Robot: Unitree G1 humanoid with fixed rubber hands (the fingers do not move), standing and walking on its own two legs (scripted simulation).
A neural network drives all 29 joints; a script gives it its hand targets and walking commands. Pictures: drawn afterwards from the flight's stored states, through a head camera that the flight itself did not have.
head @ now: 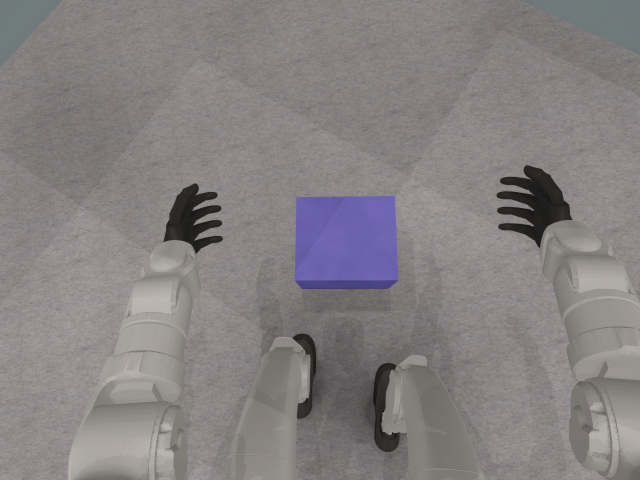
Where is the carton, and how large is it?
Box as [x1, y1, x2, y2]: [295, 196, 397, 288]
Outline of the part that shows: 394,196 296,197 295,280 302,288 387,288 397,280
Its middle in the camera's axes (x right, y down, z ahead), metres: +0.06 +0.02 +0.99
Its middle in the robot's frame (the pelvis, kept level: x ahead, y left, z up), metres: +0.49 +0.02 -0.58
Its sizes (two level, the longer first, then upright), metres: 0.235 0.201 0.185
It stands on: the floor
